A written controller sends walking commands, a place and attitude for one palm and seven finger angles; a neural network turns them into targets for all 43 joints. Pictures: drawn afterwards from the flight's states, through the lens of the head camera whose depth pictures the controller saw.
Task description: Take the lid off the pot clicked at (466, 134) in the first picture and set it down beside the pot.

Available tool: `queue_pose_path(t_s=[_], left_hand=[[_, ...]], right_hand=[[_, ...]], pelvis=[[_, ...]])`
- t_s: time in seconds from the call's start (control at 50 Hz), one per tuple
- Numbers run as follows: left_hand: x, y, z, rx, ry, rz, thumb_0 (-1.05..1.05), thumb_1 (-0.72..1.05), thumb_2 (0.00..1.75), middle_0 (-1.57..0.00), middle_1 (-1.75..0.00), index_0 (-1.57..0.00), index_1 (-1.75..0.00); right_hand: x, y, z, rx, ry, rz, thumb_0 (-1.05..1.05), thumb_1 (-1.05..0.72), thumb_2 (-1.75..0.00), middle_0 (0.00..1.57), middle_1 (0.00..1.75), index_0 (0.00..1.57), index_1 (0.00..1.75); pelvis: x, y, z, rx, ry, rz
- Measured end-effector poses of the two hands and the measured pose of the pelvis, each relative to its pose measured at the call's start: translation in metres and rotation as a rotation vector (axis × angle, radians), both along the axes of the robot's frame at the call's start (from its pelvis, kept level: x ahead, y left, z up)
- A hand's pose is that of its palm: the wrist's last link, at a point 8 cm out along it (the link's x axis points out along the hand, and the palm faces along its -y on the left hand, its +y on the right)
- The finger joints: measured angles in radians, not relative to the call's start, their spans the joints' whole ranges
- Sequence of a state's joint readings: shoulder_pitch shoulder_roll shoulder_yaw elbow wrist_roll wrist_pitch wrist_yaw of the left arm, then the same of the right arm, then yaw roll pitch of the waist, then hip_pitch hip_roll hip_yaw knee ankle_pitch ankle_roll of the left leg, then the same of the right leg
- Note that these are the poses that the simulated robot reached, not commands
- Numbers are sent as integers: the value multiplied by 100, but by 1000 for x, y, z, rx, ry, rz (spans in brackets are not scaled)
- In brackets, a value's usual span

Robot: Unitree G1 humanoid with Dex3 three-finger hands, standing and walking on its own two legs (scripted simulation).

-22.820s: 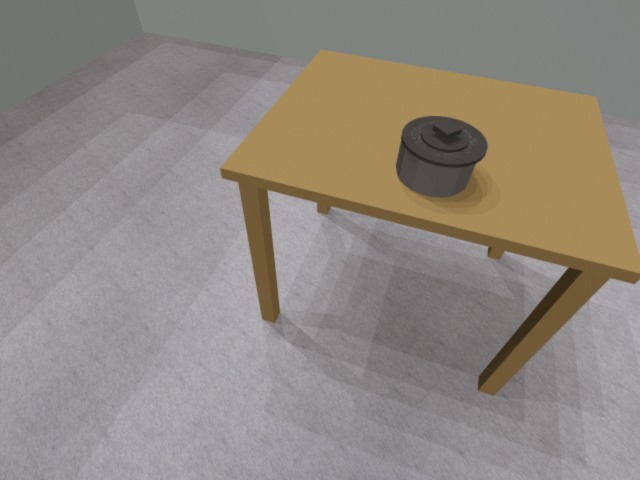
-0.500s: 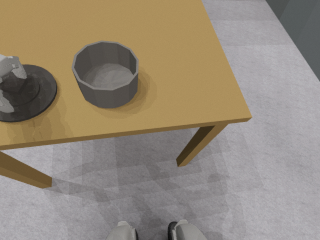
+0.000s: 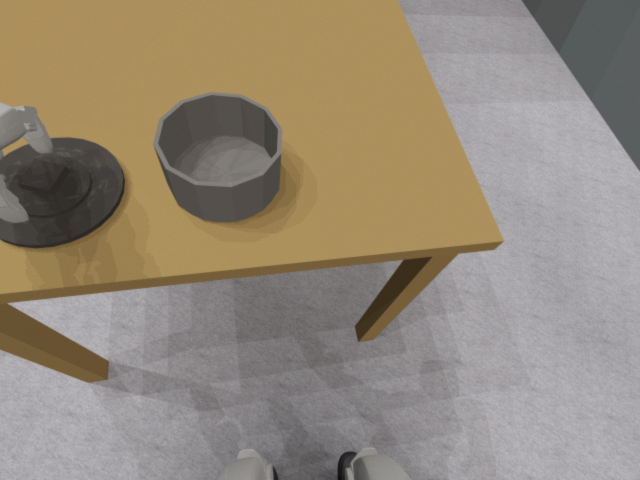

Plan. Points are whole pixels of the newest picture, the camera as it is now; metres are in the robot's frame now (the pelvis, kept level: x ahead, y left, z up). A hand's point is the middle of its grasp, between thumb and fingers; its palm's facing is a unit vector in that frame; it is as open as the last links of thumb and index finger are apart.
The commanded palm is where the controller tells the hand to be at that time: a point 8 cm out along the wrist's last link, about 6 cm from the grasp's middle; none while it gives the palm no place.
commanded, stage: raise the empty hand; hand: left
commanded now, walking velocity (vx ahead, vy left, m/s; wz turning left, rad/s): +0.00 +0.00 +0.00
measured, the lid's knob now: (44, 177) +0.50 +0.34 +0.00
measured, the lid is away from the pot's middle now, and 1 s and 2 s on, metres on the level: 0.23 0.23 0.23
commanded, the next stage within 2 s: draw the hand back to the body in 1.00 s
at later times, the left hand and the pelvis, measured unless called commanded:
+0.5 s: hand out of the picture +0.47 +0.35 +0.10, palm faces -0.43 -0.14 -0.89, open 10.9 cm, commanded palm +0.51 +0.34 +0.17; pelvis +0.01 +0.00 +0.01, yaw +0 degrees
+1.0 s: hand out of the picture +0.47 +0.35 +0.15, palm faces -0.38 -0.14 -0.91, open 10.9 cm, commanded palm +0.49 +0.34 +0.21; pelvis +0.02 +0.00 +0.02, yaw +1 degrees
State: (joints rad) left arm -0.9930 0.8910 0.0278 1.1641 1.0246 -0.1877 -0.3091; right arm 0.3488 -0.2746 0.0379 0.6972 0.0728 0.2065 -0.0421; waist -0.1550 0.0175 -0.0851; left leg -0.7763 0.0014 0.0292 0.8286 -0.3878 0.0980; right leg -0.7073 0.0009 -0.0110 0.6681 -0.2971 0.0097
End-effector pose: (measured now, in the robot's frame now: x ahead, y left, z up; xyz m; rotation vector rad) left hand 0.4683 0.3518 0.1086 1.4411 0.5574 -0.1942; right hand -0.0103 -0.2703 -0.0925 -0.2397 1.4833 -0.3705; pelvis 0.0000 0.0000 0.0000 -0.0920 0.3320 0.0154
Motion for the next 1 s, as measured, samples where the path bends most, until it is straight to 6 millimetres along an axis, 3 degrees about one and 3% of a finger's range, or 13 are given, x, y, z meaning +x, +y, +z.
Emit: queue_pose_path(t_s=[0.58,1.0], left_hand=[[9,4,55,4,-25,4,0,9,47,-30,-97,-31,-97],[7,2,102,8,-77,18,0,9,47,-30,-97,-31,-97]], right_hand=[[20,0,13,-1,-56,6,0,-90,-89,20,30,20,30],[52,1,16,37,-120,42,0,-90,-90,20,30,20,30]], pelvis=[[15,3,15,14,-52,0],[22,3,24,26,-96,14]])
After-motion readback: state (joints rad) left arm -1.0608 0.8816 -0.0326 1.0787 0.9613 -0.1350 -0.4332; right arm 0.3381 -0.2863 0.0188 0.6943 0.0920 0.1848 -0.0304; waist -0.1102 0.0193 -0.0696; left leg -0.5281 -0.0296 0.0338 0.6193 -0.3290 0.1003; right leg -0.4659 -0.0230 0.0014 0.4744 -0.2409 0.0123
